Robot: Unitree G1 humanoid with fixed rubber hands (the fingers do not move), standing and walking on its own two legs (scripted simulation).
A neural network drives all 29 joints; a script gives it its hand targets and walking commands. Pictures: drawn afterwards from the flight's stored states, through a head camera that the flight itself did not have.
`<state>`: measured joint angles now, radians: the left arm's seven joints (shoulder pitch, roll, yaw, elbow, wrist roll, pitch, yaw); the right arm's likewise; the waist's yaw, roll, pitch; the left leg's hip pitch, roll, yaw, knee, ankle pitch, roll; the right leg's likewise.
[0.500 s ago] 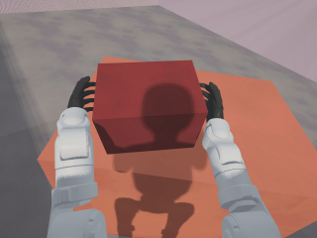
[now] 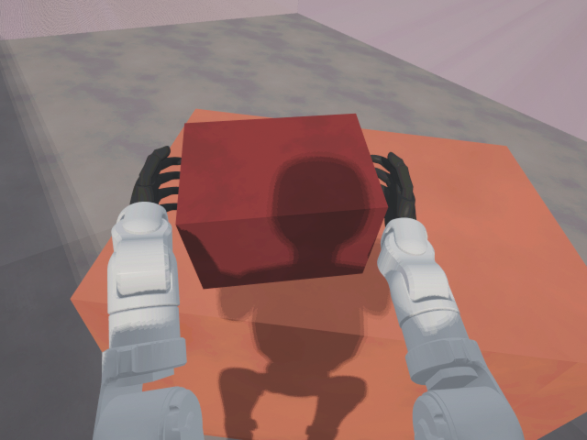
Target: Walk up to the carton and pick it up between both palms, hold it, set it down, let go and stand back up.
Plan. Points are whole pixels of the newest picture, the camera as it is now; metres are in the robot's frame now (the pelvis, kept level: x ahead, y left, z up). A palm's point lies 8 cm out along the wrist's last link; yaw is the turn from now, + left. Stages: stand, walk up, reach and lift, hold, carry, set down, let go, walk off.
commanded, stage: hold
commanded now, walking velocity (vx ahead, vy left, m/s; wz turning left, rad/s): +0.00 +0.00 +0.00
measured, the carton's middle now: (278, 202) +0.40 +0.00 +0.14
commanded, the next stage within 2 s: none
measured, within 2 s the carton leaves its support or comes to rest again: neither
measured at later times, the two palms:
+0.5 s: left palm (148, 204) +0.35 +0.17 +0.17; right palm (397, 209) +0.35 -0.15 +0.17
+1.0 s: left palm (143, 207) +0.35 +0.17 +0.17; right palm (395, 214) +0.35 -0.15 +0.17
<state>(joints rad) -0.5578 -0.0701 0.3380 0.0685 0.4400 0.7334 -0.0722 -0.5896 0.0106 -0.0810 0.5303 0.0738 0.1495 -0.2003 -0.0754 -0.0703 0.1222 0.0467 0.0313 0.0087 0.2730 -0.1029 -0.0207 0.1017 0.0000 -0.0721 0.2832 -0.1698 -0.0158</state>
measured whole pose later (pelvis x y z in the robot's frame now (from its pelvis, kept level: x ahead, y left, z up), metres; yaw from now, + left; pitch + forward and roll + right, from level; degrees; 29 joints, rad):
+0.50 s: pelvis +0.01 +0.00 +0.00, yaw +1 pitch -13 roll +0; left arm -0.53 -0.06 0.32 0.01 0.43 0.73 -0.08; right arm -0.56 0.00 -0.02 0.46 0.12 0.15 -0.25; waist -0.09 -0.08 0.13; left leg 0.06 0.04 0.00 0.29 -0.12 -0.03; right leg 0.13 0.00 -0.08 0.27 -0.18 -0.02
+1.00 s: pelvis +0.00 +0.01 +0.00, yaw +0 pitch -12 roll +0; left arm -0.55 -0.06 0.32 0.03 0.42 0.74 -0.07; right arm -0.58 0.00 -0.06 0.48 0.10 0.15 -0.22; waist -0.08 -0.08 0.13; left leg 0.03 0.03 0.01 0.29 -0.11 -0.02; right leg 0.09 0.00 -0.07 0.27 -0.16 -0.01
